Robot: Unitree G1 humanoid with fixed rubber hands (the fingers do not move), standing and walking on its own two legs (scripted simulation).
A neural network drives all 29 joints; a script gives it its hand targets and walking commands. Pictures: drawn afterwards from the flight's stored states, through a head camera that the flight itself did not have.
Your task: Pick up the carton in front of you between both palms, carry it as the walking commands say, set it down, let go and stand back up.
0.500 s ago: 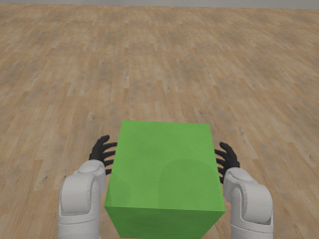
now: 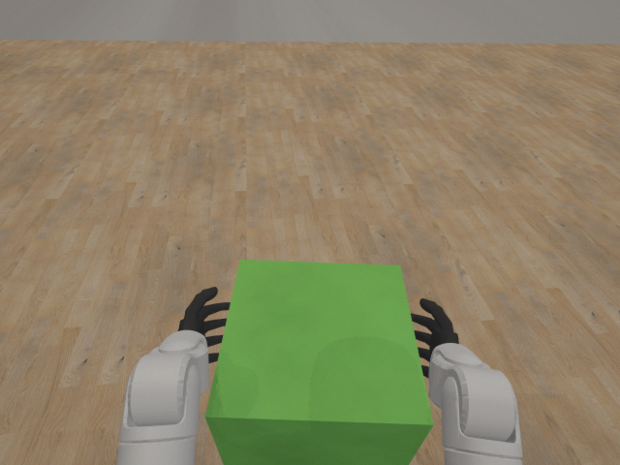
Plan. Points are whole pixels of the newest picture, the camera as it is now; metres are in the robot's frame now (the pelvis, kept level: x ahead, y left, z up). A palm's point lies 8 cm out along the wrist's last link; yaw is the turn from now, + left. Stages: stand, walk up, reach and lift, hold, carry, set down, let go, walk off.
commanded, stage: carry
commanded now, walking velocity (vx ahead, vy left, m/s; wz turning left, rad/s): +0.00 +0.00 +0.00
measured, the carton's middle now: (315, 381) +0.26 +0.00 +0.00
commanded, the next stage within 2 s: hold in 0.96 s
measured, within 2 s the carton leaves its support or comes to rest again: neither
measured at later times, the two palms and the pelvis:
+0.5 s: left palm (201, 364) +0.26 +0.15 +0.04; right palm (437, 375) +0.25 -0.15 +0.04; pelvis -0.03 +0.00 +0.00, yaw +0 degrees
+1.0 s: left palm (205, 363) +0.26 +0.14 +0.04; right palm (443, 375) +0.25 -0.16 +0.04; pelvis -0.03 -0.01 +0.00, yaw -1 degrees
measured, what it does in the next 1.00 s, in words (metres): stands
